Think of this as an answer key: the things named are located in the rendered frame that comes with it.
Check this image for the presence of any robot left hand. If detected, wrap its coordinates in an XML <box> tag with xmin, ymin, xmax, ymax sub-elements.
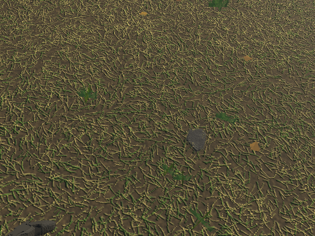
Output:
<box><xmin>5</xmin><ymin>220</ymin><xmax>56</xmax><ymax>236</ymax></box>

